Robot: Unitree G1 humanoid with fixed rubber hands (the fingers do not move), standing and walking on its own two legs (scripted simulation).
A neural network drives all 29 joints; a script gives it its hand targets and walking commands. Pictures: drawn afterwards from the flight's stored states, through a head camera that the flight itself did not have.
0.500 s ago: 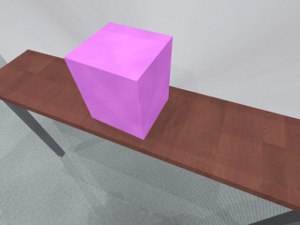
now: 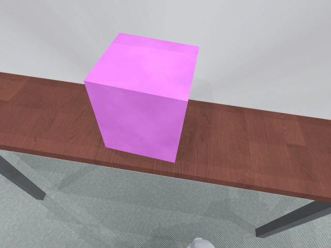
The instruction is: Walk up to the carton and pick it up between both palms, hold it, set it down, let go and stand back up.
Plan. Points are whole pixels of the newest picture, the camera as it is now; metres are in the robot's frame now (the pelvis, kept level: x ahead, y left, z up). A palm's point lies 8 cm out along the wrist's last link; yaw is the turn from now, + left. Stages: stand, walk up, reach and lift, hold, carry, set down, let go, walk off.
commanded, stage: walk up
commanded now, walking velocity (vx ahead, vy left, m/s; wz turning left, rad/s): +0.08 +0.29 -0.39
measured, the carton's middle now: (148, 101) +0.47 +0.08 +0.08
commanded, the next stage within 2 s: none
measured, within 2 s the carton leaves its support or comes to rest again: neither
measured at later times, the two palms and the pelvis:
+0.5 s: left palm (63, 232) +0.18 +0.27 -0.13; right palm out of the picture +0.02 -0.12 -0.13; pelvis +0.06 +0.07 +0.01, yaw -4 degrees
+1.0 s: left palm out of the picture +0.09 +0.30 -0.15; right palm out of the picture +0.02 -0.14 -0.15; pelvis +0.07 +0.09 +0.00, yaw -7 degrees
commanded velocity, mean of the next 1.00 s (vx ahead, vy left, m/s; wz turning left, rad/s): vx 0.01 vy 0.06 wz -0.12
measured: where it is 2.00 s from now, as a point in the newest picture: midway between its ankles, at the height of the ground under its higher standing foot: outside the picture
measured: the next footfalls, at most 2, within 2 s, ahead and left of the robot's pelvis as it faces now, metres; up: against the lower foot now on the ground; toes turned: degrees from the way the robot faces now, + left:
right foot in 0.24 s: +0.06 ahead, +0.00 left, +0.00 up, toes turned -11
left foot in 1.52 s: +0.14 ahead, +0.25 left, +0.00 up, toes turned -7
